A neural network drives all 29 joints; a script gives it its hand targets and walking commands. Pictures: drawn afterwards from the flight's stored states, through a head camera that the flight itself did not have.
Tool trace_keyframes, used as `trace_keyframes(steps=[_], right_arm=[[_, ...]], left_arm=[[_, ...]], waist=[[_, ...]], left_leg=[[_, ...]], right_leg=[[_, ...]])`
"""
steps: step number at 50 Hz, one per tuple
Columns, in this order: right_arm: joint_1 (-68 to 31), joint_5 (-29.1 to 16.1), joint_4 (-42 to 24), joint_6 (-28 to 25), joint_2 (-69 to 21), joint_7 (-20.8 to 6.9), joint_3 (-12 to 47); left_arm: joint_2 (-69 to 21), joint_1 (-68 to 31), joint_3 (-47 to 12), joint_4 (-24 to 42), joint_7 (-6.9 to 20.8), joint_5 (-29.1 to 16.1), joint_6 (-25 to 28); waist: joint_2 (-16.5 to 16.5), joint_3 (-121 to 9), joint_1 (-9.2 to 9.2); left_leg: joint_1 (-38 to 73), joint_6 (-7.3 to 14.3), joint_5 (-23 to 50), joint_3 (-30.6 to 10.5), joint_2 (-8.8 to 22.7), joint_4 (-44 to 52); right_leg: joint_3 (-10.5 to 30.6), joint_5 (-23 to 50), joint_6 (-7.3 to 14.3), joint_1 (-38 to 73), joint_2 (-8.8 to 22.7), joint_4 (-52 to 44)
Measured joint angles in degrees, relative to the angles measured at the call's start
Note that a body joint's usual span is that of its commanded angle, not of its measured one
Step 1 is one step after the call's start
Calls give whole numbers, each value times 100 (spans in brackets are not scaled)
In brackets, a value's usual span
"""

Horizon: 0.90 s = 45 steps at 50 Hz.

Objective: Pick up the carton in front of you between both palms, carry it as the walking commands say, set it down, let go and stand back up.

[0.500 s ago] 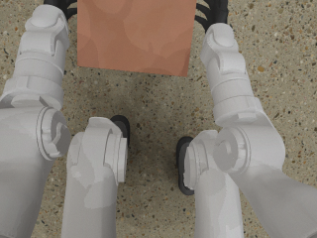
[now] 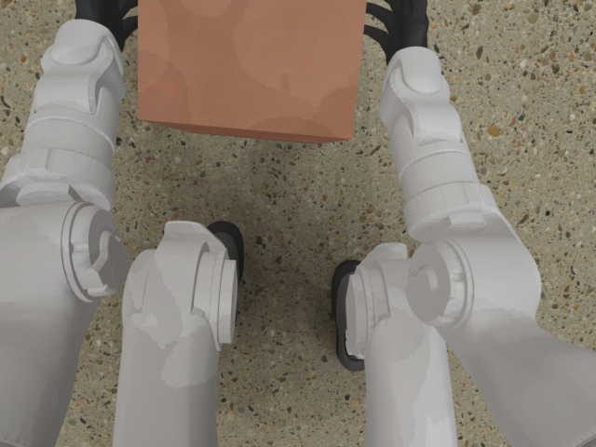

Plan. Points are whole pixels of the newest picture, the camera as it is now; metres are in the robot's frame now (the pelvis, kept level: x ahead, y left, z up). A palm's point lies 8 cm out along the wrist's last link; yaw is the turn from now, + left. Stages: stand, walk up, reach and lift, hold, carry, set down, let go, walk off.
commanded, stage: set down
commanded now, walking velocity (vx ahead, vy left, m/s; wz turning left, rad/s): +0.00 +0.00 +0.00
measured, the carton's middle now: (258, 55) +0.51 +0.12 -0.25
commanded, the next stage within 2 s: let go in 1.34 s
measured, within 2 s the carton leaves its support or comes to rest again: neither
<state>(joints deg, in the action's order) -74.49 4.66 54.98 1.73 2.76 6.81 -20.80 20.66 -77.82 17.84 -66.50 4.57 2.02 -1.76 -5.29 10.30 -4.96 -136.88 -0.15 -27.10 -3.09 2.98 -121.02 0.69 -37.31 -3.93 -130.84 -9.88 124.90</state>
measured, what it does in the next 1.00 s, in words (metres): rises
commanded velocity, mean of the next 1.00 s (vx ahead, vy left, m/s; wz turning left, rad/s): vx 0.00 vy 0.00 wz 0.00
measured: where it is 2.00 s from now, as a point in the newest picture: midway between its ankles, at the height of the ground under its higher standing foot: (287, 316)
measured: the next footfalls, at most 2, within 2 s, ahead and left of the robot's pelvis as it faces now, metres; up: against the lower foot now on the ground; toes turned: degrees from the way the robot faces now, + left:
none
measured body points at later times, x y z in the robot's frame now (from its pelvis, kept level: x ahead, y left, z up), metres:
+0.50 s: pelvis -0.02 +0.00 +0.02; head +0.32 +0.08 +0.30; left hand +0.48 +0.32 -0.13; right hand +0.52 -0.05 -0.13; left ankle +0.12 +0.13 -0.34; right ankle +0.09 -0.12 -0.34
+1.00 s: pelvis +0.01 +0.01 +0.15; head +0.32 +0.08 +0.47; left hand +0.47 +0.34 +0.02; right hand +0.52 -0.06 +0.02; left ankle +0.12 +0.13 -0.34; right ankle +0.09 -0.12 -0.34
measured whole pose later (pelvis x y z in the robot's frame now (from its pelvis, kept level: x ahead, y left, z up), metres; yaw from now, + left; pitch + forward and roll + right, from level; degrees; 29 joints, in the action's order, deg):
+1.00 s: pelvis +0.01 +0.01 +0.15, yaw +3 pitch +45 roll -5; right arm -55.1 -1.8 37.2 9.2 4.8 10.5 -12.1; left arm 23.1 -58.2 16.1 -47.1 5.1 -3.4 -7.0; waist -2.0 -1.3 -2.8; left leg -115.4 0.6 -23.1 -2.8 -0.2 -93.5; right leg 1.4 -33.0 -3.4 -108.3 -5.2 96.1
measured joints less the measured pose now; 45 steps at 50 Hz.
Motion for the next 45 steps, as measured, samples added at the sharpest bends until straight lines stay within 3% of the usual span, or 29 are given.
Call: trace_keyframes(steps=[3,8,12,15,20,27,36,45], right_arm=[[0,-176,258,-11,209,48,534],[159,-999,434,-2,631,243,1521],[188,-1657,37,20,978,339,1924],[147,-1804,-131,137,1019,369,1998],[166,-1630,-395,314,841,469,1724],[556,-1133,-803,558,505,604,1211],[1001,-846,-693,537,402,452,891],[1625,-722,-1397,635,276,390,873]], left_arm=[[113,57,-130,-318,-104,-87,176],[468,534,-360,-326,-439,-703,478],[849,718,-662,45,-423,-1302,556],[1021,592,-834,156,-327,-1565,467],[1007,286,-923,249,-236,-1577,229],[645,586,-776,785,-290,-1160,-153],[384,1246,-467,1043,-220,-754,-244],[287,1714,-255,1641,-49,-593,-396]], waist=[[36,168,49],[78,709,103],[102,1100,128],[124,1199,136],[181,1063,130],[209,480,105],[256,-558,148],[312,-1050,197]], left_leg=[[83,-7,4,-1,-26,-48],[281,14,52,25,-25,-54],[447,41,138,40,-36,-43],[509,50,218,45,-59,-26],[579,43,326,17,-164,48],[943,30,286,-6,-268,492],[1319,48,262,-23,-293,1408],[1734,68,340,5,-305,2242]], right_leg=[[-3,-25,-17,103,22,56],[23,8,-44,302,21,71],[35,79,-74,474,31,70],[37,137,-87,545,51,66],[-2,166,-75,670,154,10],[-27,102,-12,1085,291,-460],[-18,180,27,1466,370,-1481],[35,333,36,1855,427,-2361]])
